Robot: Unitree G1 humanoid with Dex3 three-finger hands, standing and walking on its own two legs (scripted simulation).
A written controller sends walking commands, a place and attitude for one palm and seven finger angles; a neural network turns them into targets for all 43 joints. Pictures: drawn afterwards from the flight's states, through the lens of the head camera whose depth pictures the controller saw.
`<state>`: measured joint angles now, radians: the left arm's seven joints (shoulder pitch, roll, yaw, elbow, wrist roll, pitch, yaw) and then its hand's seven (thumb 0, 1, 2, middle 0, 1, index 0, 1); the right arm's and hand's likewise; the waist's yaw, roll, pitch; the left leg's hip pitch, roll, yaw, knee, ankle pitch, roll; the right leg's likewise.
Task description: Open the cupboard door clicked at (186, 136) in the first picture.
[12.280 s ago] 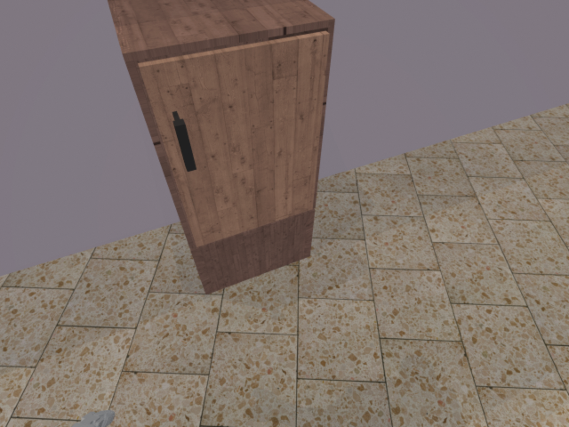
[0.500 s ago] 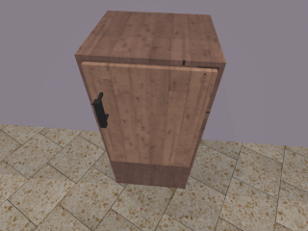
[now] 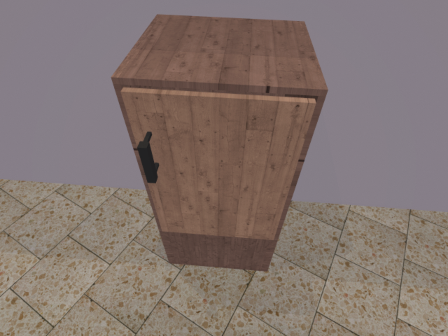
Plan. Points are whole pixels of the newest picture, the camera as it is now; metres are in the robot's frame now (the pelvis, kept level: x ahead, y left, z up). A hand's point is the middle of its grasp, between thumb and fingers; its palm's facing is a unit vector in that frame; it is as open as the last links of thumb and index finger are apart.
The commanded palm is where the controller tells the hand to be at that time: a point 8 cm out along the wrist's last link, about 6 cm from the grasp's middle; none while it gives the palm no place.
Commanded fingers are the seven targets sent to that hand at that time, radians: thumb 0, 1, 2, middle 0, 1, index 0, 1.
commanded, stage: look again from close up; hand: left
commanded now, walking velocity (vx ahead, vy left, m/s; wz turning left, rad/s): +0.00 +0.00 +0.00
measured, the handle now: (150, 157) +0.52 +0.22 -0.01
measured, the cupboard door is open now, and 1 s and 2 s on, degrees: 0 0 0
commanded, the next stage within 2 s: raise the hand with hooked fingers in 0.06 s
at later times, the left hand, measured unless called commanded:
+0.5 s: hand (139, 303) +0.18 +0.16 -0.02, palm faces -0.05 -1.00 +0.02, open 8.1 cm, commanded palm +0.11 +0.24 -0.05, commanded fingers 0.00 0.48 0.72 -0.23 -0.57 -0.23 -0.57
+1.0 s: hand (98, 310) +0.17 +0.23 -0.03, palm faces -0.02 -1.00 +0.01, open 11.1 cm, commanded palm +0.14 +0.29 -0.03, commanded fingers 0.00 -0.10 0.47 -0.27 -0.94 -0.27 -0.94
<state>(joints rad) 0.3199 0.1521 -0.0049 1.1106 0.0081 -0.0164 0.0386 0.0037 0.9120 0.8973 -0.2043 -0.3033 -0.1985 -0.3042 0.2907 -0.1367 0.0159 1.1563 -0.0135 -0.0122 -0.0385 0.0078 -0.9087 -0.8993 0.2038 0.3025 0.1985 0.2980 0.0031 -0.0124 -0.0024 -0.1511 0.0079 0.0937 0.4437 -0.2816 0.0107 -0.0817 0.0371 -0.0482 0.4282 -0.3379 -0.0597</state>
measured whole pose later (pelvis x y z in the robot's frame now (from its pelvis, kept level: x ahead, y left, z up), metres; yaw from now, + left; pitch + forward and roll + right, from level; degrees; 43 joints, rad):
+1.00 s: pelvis -0.07 +0.02 -0.07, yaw +1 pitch +13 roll -2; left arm 0.23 0.28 0.25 0.16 -0.34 -0.26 -0.38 0.01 0.13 0.56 -0.26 -0.81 -0.26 -0.81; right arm 0.29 -0.21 0.04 0.57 0.03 -0.18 -0.06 0.02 -0.90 -0.90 0.21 0.30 0.20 0.30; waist -0.03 0.04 -0.12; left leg -0.85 0.04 0.05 1.05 -0.43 0.04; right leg -0.75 0.03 -0.11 1.02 -0.50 -0.05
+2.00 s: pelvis -0.06 +0.04 -0.05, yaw +2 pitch +12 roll -3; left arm -0.01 0.44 0.42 0.43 -0.37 -0.29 -0.58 -0.01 -0.49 0.30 -0.30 -1.20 -0.30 -1.20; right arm 0.31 -0.30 0.03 0.55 0.03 -0.20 -0.05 0.02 -0.90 -0.90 0.21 0.30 0.20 0.30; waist -0.03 0.03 -0.09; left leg -0.74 0.01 0.05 0.93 -0.40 0.07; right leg -0.63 0.02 -0.10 0.87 -0.45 -0.02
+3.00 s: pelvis -0.06 +0.03 -0.06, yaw +1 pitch +16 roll -3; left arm -0.41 0.51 0.44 0.79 -0.28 -0.32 -0.54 -0.01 -0.49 0.30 -0.30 -1.20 -0.30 -1.20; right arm 0.35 -0.30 0.04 0.59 0.03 -0.11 -0.04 0.01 -0.90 -0.90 0.21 0.30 0.20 0.30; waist -0.07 0.02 -0.11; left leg -0.85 0.03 0.05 0.99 -0.42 0.07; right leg -0.74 0.03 -0.09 0.94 -0.47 -0.03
